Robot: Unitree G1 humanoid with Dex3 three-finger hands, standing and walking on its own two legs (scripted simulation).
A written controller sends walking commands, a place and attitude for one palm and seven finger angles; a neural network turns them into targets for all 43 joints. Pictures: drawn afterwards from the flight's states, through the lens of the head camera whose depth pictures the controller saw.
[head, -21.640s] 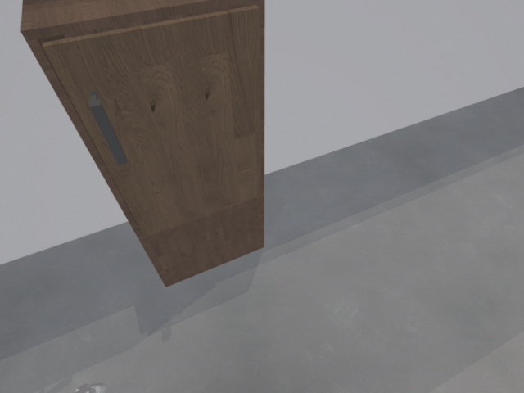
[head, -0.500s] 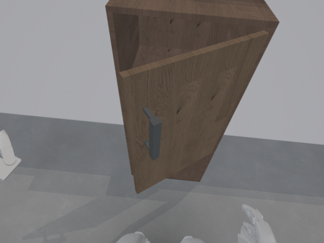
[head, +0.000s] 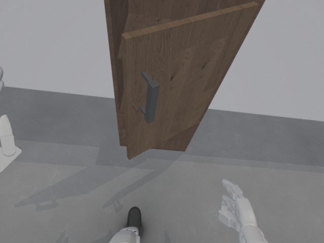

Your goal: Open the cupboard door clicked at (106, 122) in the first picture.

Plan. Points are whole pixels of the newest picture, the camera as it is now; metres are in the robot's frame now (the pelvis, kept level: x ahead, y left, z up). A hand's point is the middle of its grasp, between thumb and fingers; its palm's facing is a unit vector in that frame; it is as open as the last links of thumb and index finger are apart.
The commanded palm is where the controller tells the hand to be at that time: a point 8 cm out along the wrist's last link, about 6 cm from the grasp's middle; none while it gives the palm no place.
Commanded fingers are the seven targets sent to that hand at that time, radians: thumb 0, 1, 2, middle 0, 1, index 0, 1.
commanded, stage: stop stepping back and stand still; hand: left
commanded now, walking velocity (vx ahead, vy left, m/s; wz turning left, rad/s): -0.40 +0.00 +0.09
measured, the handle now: (147, 98) +0.45 +0.09 +0.06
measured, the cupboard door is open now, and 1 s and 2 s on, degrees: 36 36 36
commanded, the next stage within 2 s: let the arm hang, fingers relaxed in 0.90 s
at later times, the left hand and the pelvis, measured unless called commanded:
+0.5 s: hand out of the picture +0.09 +0.24 +0.18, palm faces +0.35 -0.81 -0.47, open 7.4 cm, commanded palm +0.05 +0.28 +0.18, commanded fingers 0.00 0.90 0.90 -0.20 -0.30 -0.20 -0.30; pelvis -0.09 -0.01 +0.00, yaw -2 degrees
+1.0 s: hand out of the picture +0.09 +0.27 +0.17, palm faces +0.46 -0.77 -0.45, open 7.4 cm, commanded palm none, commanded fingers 0.00 0.90 0.90 -0.20 -0.30 -0.20 -0.30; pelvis -0.10 +0.00 +0.00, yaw -1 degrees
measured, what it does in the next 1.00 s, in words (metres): walks backwards: right foot, then left foot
